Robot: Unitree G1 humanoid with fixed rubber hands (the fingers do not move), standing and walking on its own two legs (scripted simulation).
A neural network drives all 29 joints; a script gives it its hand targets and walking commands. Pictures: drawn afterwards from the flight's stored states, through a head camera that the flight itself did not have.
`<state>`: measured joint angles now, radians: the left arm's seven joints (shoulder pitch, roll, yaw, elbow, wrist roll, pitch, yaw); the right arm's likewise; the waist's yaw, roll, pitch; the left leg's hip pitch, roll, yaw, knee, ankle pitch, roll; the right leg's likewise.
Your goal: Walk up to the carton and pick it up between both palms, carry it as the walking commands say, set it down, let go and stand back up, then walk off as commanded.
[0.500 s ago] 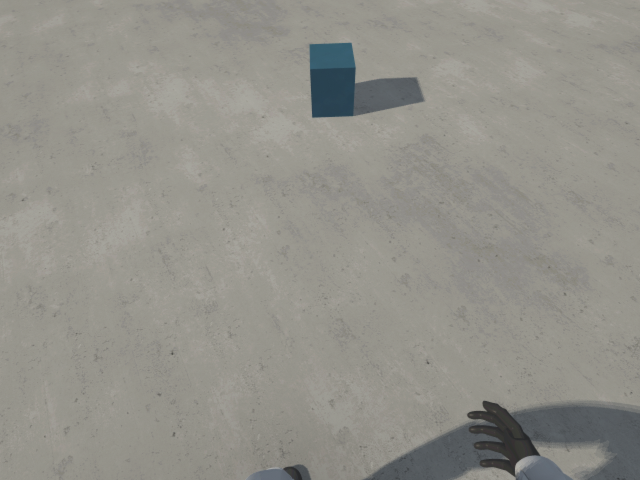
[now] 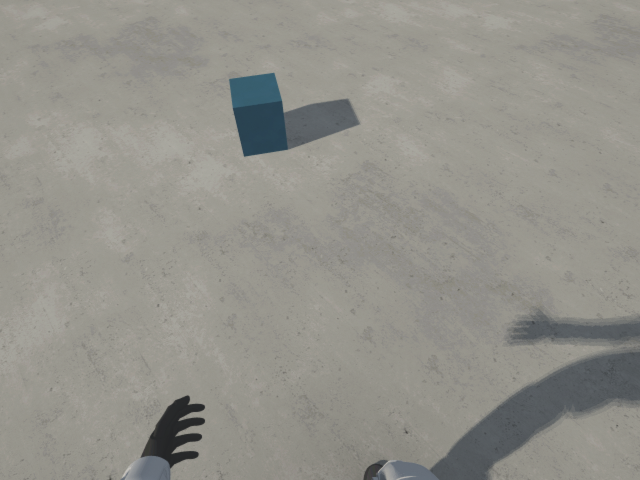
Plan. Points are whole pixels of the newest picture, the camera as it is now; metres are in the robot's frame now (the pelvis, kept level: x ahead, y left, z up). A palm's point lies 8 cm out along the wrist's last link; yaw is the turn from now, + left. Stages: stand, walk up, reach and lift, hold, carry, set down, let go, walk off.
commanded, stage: walk up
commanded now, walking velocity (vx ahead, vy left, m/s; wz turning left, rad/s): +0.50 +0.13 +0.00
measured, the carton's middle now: (259, 115) +1.79 +0.11 -0.63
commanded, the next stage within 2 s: none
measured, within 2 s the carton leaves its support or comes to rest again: neither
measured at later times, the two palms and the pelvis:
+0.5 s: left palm out of the picture +0.10 +0.28 -0.11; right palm (401, 285) +0.41 -0.17 -0.10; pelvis +0.23 +0.05 +0.01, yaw -1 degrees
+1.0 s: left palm (174, 205) +0.66 +0.24 -0.09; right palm (420, 333) +0.33 -0.17 -0.12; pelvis +0.47 +0.04 +0.01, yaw -1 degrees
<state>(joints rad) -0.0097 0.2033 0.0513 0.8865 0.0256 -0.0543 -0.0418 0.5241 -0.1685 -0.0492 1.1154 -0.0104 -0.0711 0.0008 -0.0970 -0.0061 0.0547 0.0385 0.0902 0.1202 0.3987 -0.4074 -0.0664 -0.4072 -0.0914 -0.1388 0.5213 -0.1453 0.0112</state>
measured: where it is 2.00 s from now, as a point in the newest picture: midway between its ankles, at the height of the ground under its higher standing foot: (283, 267)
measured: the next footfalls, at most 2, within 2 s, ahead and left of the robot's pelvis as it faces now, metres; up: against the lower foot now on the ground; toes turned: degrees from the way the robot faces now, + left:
left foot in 0.52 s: +0.38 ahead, +0.19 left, +0.00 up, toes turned +7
right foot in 1.02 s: +0.63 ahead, -0.09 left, +0.00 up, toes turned -9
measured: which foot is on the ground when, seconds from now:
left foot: down 0.00-0.00, up 0.02-0.50, down 0.52-1.00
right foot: down 0.00-0.52, up 0.54-1.00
